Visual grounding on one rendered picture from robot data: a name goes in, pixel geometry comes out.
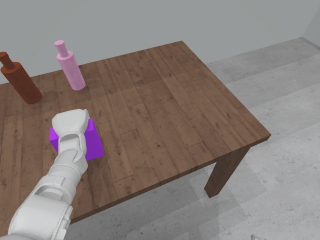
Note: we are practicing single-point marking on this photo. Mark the table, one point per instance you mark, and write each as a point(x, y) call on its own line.
point(160, 114)

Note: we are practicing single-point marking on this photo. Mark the robot left forearm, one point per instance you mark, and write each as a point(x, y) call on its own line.
point(64, 175)

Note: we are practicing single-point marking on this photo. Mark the robot left upper arm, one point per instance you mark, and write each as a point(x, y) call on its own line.
point(42, 218)

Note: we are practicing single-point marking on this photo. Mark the sponge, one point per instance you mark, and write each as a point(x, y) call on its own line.
point(94, 148)

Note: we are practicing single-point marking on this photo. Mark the left robot hand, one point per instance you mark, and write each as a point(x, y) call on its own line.
point(72, 120)

